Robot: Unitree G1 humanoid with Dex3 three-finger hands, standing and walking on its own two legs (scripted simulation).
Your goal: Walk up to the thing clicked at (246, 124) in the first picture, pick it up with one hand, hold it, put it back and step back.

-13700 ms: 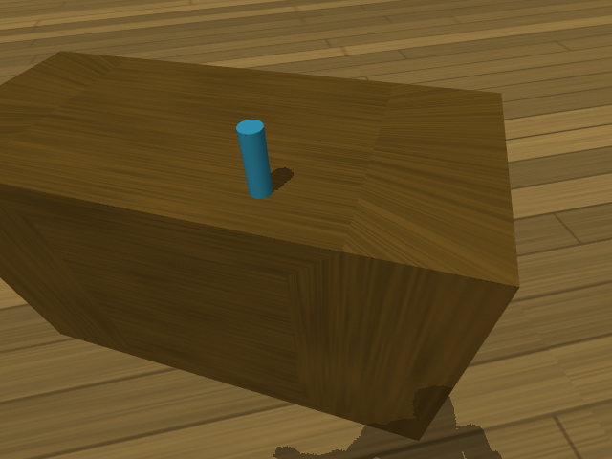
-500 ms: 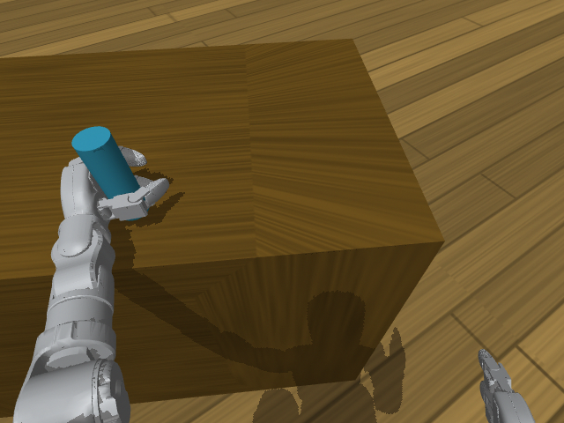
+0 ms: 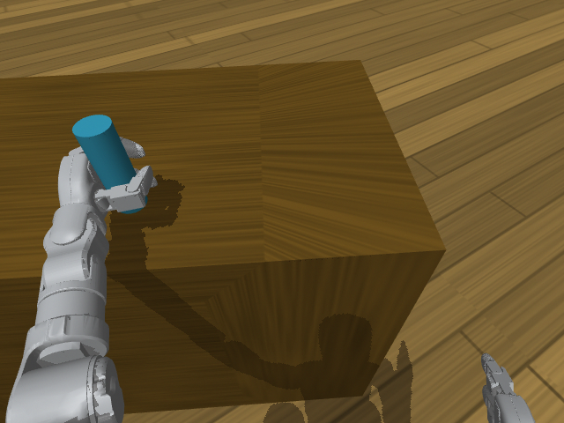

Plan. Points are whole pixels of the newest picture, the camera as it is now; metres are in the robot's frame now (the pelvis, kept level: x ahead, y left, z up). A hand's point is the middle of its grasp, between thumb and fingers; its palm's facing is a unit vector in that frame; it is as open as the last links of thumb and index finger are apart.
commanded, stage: settle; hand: left
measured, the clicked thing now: (114, 168) +0.44 +0.23 +0.17
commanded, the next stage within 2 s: lift in 0.62 s
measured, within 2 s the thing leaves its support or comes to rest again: neither
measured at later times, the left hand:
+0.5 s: hand (126, 159) +0.44 +0.21 +0.19, palm faces +0.18 -0.98 +0.00, open 5.7 cm
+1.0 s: hand (120, 136) +0.44 +0.21 +0.22, palm faces +0.18 -0.98 +0.00, open 5.7 cm
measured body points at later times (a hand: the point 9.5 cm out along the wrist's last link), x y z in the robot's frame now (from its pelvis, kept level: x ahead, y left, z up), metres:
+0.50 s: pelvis -0.01 +0.00 +0.01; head +0.01 +0.00 +0.46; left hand +0.42 +0.27 +0.19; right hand +0.14 -0.26 -0.05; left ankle +0.00 +0.13 -0.70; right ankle +0.00 -0.15 -0.70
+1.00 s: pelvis +0.00 +0.00 +0.01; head +0.01 +0.00 +0.46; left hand +0.43 +0.26 +0.22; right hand +0.15 -0.27 -0.04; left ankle +0.00 +0.13 -0.70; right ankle +0.00 -0.15 -0.70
